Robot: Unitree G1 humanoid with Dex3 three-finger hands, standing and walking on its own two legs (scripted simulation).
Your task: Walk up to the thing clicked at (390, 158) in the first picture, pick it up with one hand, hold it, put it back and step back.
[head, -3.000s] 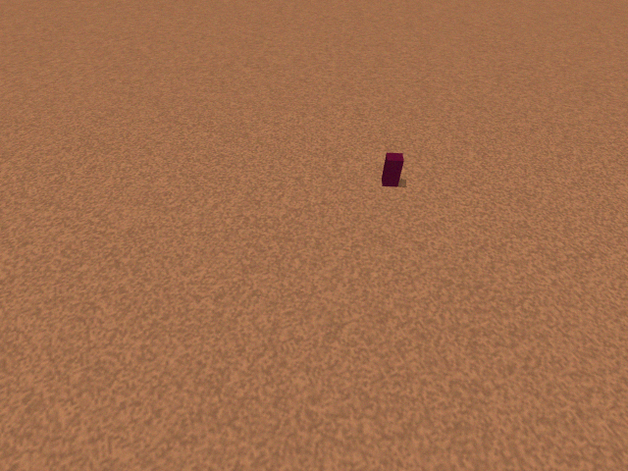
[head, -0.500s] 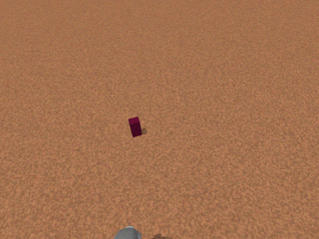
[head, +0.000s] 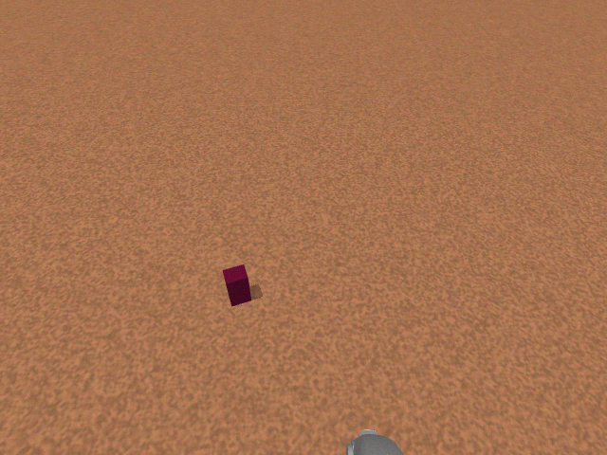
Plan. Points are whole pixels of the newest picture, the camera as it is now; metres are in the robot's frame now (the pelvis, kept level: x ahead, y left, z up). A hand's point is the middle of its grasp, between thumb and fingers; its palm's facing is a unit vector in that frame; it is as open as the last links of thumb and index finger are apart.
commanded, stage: walk up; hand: left
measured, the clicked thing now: (237, 286) +0.78 +0.22 -0.69
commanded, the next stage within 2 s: none
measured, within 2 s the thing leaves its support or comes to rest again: neither
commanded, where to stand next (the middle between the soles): +0.45 +0.01 m, yaw +1 degrees
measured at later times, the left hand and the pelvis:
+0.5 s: hand (112, 435) +0.19 +0.28 -0.14, palm faces +0.02 -0.92 -0.39, open 7.4 cm; pelvis +0.18 +0.00 -0.01, yaw +2 degrees
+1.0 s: hand (154, 296) +0.42 +0.28 -0.14, palm faces -0.04 -0.90 -0.43, open 7.4 cm; pelvis +0.33 +0.00 -0.02, yaw +1 degrees
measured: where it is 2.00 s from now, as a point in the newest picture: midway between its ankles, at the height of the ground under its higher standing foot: (292, 397)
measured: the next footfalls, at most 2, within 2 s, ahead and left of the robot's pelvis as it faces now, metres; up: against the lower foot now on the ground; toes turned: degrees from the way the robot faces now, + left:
right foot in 0.10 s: +0.19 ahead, -0.15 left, +0.00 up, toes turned -4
left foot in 0.52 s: +0.32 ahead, +0.14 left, +0.00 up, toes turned +7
